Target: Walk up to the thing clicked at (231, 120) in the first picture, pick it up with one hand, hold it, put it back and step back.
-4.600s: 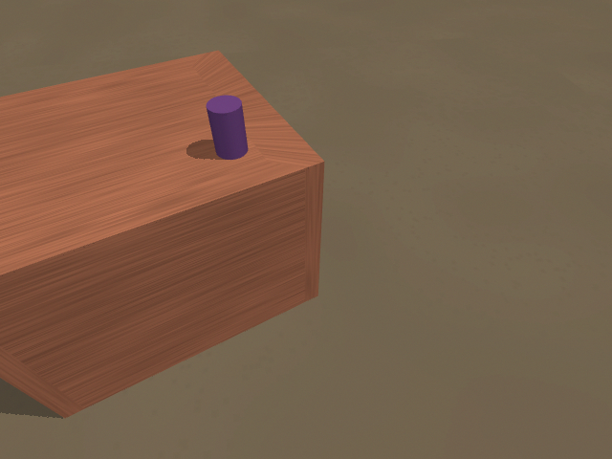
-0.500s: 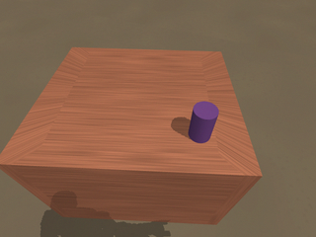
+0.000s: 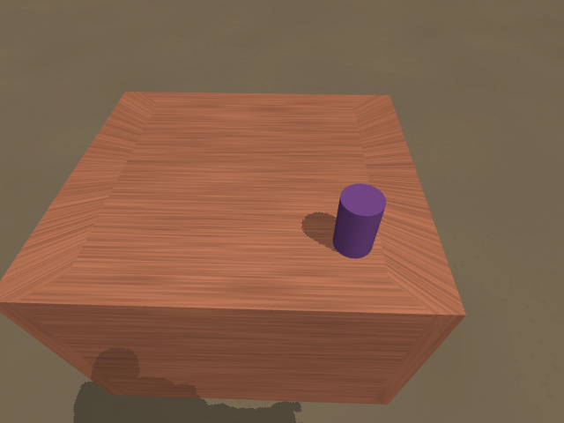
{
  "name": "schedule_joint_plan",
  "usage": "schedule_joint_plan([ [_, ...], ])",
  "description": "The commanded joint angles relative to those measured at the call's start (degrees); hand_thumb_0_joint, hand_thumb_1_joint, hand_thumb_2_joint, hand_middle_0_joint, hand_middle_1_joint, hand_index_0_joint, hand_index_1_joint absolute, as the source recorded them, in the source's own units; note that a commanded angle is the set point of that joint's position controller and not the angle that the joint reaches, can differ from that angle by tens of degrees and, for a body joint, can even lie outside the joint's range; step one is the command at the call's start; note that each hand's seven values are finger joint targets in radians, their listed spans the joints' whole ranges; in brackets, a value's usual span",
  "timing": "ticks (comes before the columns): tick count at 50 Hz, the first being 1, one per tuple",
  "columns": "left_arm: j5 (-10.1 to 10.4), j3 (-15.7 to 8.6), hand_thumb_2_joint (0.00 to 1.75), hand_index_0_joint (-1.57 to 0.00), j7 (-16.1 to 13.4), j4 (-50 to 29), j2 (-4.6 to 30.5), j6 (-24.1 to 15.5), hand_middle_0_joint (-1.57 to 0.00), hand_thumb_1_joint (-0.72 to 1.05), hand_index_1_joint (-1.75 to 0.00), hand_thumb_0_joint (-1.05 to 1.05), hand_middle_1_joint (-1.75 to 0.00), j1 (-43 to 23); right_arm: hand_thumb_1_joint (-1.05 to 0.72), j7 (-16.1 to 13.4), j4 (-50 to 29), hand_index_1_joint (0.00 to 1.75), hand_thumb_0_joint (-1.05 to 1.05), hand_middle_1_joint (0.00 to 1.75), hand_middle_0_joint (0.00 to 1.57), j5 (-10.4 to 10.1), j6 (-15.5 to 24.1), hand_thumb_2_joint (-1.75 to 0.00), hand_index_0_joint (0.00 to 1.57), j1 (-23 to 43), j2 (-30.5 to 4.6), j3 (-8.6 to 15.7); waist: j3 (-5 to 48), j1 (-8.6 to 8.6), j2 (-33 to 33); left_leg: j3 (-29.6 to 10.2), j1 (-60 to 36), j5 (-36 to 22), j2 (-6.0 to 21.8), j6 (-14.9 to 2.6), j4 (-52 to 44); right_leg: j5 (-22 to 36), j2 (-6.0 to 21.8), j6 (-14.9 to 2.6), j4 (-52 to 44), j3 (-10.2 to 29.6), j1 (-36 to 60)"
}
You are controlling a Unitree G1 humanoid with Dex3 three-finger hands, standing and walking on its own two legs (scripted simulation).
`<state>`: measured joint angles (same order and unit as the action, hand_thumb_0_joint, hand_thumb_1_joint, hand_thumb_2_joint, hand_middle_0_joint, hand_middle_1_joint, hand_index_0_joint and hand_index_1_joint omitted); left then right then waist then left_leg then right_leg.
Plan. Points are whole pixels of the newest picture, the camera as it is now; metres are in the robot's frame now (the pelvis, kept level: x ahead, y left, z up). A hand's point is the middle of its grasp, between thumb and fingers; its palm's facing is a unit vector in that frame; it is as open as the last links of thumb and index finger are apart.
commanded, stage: stand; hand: right
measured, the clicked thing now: (357, 222) +0.50 -0.15 -0.06
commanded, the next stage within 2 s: none
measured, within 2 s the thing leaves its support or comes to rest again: neither
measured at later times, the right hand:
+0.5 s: hand out of the picture +0.07 -0.26 -0.16, palm faces -0.01 +0.94 -0.33, open 7.4 cm
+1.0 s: hand out of the picture +0.05 -0.27 -0.16, palm faces -0.02 +0.94 -0.33, open 7.4 cm
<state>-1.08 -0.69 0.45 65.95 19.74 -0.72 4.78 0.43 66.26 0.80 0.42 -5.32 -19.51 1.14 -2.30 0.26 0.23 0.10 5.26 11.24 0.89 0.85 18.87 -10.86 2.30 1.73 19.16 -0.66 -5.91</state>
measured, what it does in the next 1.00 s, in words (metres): stands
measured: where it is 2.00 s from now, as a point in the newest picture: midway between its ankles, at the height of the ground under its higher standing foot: outside the picture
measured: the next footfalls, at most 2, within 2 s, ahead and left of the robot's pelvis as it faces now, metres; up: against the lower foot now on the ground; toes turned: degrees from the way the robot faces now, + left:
none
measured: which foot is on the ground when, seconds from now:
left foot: down 0.00-1.00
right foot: down 0.00-1.00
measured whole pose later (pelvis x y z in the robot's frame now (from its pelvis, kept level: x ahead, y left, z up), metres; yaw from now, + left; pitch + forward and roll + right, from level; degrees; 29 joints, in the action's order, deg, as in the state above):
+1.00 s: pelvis -0.01 -0.01 +0.00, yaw +0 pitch -2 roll +0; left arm -0.7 0.3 0.8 64.4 20.4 -0.6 7.0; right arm 0.7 65.7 0.9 0.5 -7.1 -20.0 0.4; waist -3.1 0.2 0.1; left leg -0.4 6.1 9.5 2.1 2.1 17.8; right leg -9.6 1.1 0.5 18.9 -1.1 -7.1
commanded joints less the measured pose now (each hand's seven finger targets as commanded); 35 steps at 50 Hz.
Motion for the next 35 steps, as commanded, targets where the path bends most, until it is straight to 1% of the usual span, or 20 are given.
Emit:
schedule_joint_plan([
  [1, 0.88, -1.98, 0.90, -0.20, -1.04, -3.76, 12.42, -1.10, -0.20, 0.90, -0.30, 0.00, -0.30, -2.62, -0.90, -0.87, -4.27, 0.30, 0.00, 0.30, 0.20, -0.48, 1.30, -0.90, 0.20, 3.07, -12.55, 1.55, 2.71, -0.21, -1.01, -5.04, 0.67, -13.96, 6.65, -1.51, -3.13, 11.38, 5.45, -2.12, -2.41, 3.84, 0.95],
  [4, 0.85, -1.88, 0.90, -0.20, -1.06, -3.98, 12.29, -1.08, -0.20, 0.90, -0.30, 0.00, -0.30, -1.91, -0.90, -0.88, -4.27, 0.30, 0.00, 0.30, 0.20, -0.48, 1.32, -0.90, 0.20, 3.15, -12.63, 1.55, 4.02, -0.32, -0.43, -4.80, -0.73, -14.63, 6.76, -1.43, -2.99, 11.74, 5.42, -2.17, -2.35, 3.58, 1.23],
  [5, 0.80, -1.92, 0.90, -0.20, -1.04, -3.98, 12.43, -1.04, -0.20, 0.90, -0.30, 0.00, -0.30, -2.13, -0.90, -0.90, -4.30, 0.30, 0.00, 0.30, 0.20, -0.56, 1.26, -0.90, 0.20, 3.35, -12.72, 1.56, 4.27, -0.14, -0.22, -4.58, -0.91, -13.46, 6.58, -1.36, -2.87, 11.25, 5.41, -2.03, -2.74, 3.83, 1.60],
  [6, 0.77, -1.90, 0.90, -0.20, -0.94, -4.13, 12.55, -1.12, -0.20, 0.90, -0.30, 0.00, -0.30, -1.78, -0.90, -0.85, -4.39, 0.30, 0.00, 0.30, 0.20, -0.44, 1.36, -0.90, 0.20, 3.19, -12.47, 1.42, 5.31, -0.20, -0.07, -4.35, -1.45, -13.84, 6.68, -1.39, -2.68, 12.36, 5.70, -2.15, -2.62, 4.12, 2.03],
  [8, 0.79, -1.78, 0.90, -0.20, -0.97, -4.22, 12.58, -1.05, -0.20, 0.90, -0.30, 0.00, -0.30, -2.21, -0.90, -0.82, -4.22, 0.30, 0.00, 0.30, 0.20, -0.55, 1.25, -0.90, 0.20, 2.90, -12.52, 1.29, 4.43, 0.00, 0.35, -4.54, -0.34, -11.93, 6.44, -1.04, -3.34, 10.51, 5.55, -2.06, -3.01, 4.03, 1.85],
  [9, 0.68, -1.75, 0.90, -0.20, -0.87, -4.44, 12.52, -1.04, -0.20, 0.90, -0.30, 0.00, -0.30, -2.39, -0.90, -0.85, -4.33, 0.30, 0.00, 0.30, 0.20, -0.41, 1.25, -0.90, 0.20, 3.14, -12.39, 1.23, 4.87, 0.02, 0.26, -4.13, -0.77, -11.52, 6.44, -1.20, -3.19, 10.71, 5.68, -2.21, -2.97, 4.21, 1.67],
  [12, 0.59, -1.79, 0.90, -0.20, -0.91, -4.48, 13.24, -1.06, -0.20, 0.90, -0.30, 0.00, -0.30, -2.35, -0.90, -0.80, -4.26, 0.30, 0.00, 0.30, 0.20, -0.41, 1.12, -0.90, 0.20, 3.16, -12.52, 1.34, 5.69, 0.09, -0.31, -4.27, -1.79, -12.26, 6.78, -1.15, -2.97, 11.11, 5.73, -2.35, -2.88, 4.18, 1.70],
  [14, 0.63, -1.65, 0.90, -0.20, -0.85, -4.45, 13.07, -1.01, -0.20, 0.90, -0.30, 0.00, -0.30, -2.09, -0.90, -0.78, -4.09, 0.30, 0.00, 0.30, 0.20, -0.37, 1.14, -0.90, 0.20, 2.89, -12.37, 1.17, 4.87, -0.05, 0.11, -4.34, -1.20, -11.56, 6.70, -1.06, -3.38, 10.48, 5.60, -2.37, -3.06, 4.24, 1.23],
  [15, 0.66, -1.56, 0.90, -0.20, -0.84, -4.46, 12.83, -1.05, -0.20, 0.90, -0.30, 0.00, -0.30, -2.01, -0.90, -0.78, -4.02, 0.30, 0.00, 0.30, 0.20, -0.46, 1.12, -0.90, 0.20, 2.85, -12.95, 1.30, 5.15, 0.09, 0.72, -4.21, -1.30, -11.45, 6.71, -1.26, -3.07, 10.75, 5.75, -2.31, -3.41, 4.42, 1.61],
  [17, 0.71, -1.56, 0.90, -0.20, -0.80, -4.48, 12.90, -1.03, -0.20, 0.90, -0.30, 0.00, -0.30, -2.03, -0.90, -0.75, -4.00, 0.30, 0.00, 0.30, 0.20, -0.36, 1.15, -0.90, 0.20, 2.81, -12.54, 1.10, 3.66, 0.00, 0.15, -4.26, -0.32, -9.47, 6.56, -1.13, -3.69, 8.90, 5.61, -2.24, -3.77, 4.51, 0.69],
  [21, 0.65, -1.56, 0.90, -0.20, -0.78, -4.61, 13.03, -0.99, -0.20, 0.90, -0.30, 0.00, -0.30, -1.74, -0.90, -0.71, -4.09, 0.30, 0.00, 0.30, 0.20, -0.32, 1.20, -0.90, 0.20, 2.73, -12.87, 1.27, 4.26, -0.14, -0.04, -4.33, -1.02, -9.62, 6.74, -1.24, -3.64, 8.68, 5.61, -2.56, -3.53, 4.55, 0.48],
  [22, 0.74, -1.54, 0.90, -0.20, -0.73, -4.57, 12.89, -0.94, -0.20, 0.90, -0.30, 0.00, -0.30, -1.78, -0.90, -0.71, -3.97, 0.30, 0.00, 0.30, 0.20, -0.32, 1.19, -0.90, 0.20, 2.40, -12.70, 1.20, 3.47, -0.07, -0.04, -4.49, 0.09, -8.10, 6.67, -1.20, -3.93, 6.98, 5.47, -2.48, -3.76, 4.57, 0.49],
  [25, 0.61, -1.54, 0.90, -0.20, -0.69, -4.54, 12.89, -0.97, -0.20, 0.90, -0.30, 0.00, -0.30, -1.36, -0.90, -0.69, -4.10, 0.30, 0.00, 0.30, 0.20, -0.34, 1.24, -0.90, 0.20, 2.54, -13.13, 1.31, 3.36, -0.28, 0.29, -4.62, 0.04, -7.63, 6.72, -1.37, -3.98, 6.88, 5.52, -2.45, -3.84, 4.56, 0.55],
  [26, 0.61, -1.55, 0.90, -0.20, -0.72, -4.54, 13.23, -0.97, -0.20, 0.90, -0.30, 0.00, -0.30, -1.49, -0.90, -0.62, -4.13, 0.30, 0.00, 0.30, 0.20, -0.24, 1.22, -0.90, 0.20, 2.35, -12.53, 1.19, 2.78, -0.19, -0.76, -4.71, 0.46, -7.59, 6.64, -1.20, -4.35, 6.25, 5.45, -2.55, -3.85, 4.48, -0.20],
  [27, 0.57, -1.47, 0.90, -0.20, -0.71, -4.56, 12.94, -1.02, -0.20, 0.90, -0.30, 0.00, -0.30, -1.30, -0.90, -0.62, -4.09, 0.30, 0.00, 0.30, 0.20, -0.38, 1.12, -0.90, 0.20, 2.17, -12.89, 1.23, 2.50, -0.18, -0.50, -4.71, 0.50, -6.61, 6.61, -1.32, -4.23, 5.50, 5.33, -2.37, -4.35, 4.50, -0.51],
  [28, 0.58, -1.59, 0.90, -0.20, -0.75, -4.77, 13.38, -1.04, -0.20, 0.90, -0.30, 0.00, -0.30, -1.50, -0.90, -0.60, -4.24, 0.30, 0.00, 0.30, 0.20, -0.25, 1.15, -0.90, 0.20, 2.15, -12.68, 1.29, 3.24, -0.08, -0.92, -4.53, -0.18, -7.09, 6.58, -1.26, -3.93, 5.91, 5.44, -2.51, -4.14, 4.62, -0.50],
  [30, 0.55, -1.48, 0.90, -0.20, -0.74, -4.61, 13.17, -0.98, -0.20, 0.90, -0.30, 0.00, -0.30, -1.23, -0.90, -0.57, -4.24, 0.30, 0.00, 0.30, 0.20, -0.26, 1.07, -0.90, 0.20, 2.16, -12.68, 1.30, 2.55, -0.16, -0.72, -4.62, 0.19, -5.70, 6.54, -1.23, -3.92, 4.23, 5.32, -2.57, -4.40, 4.56, -0.95],
  [32, 0.52, -1.57, 0.90, -0.20, -0.71, -4.80, 13.35, -0.99, -0.20, 0.90, -0.30, 0.00, -0.30, -1.32, -0.90, -0.54, -4.29, 0.30, 0.00, 0.30, 0.20, -0.20, 1.04, -0.90, 0.20, 1.77, -12.64, 1.27, 2.89, 0.05, -0.61, -4.45, 0.73, -4.46, 6.42, -1.45, -4.01, 4.11, 5.52, -2.70, -4.44, 4.92, -0.67],
  [34, 0.61, -1.41, 0.90, -0.20, -0.69, -4.67, 13.09, -1.02, -0.20, 0.90, -0.30, 0.00, -0.30, -0.89, -0.90, -0.44, -4.25, 0.30, 0.00, 0.30, 0.20, -0.26, 1.06, -0.90, 0.20, 1.86, -12.57, 1.29, 1.73, -0.18, -0.61, -4.75, 0.96, -4.14, 6.29, -1.22, -4.37, 2.48, 5.10, -2.54, -4.68, 4.69, -1.70],
  [35, 0.62, -1.42, 0.90, -0.20, -0.71, -4.69, 13.19, -1.14, -0.20, 0.90, -0.30, 0.00, -0.30, -0.73, -0.90, -0.40, -4.18, 0.30, 0.00, 0.30, 0.20, -0.25, 1.05, -0.90, 0.20, 1.76, -12.86, 1.38, 2.40, -0.18, -0.64, -4.73, 0.33, -4.17, 6.50, -1.42, -3.98, 2.69, 5.36, -2.63, -4.89, 5.10, -1.39],
])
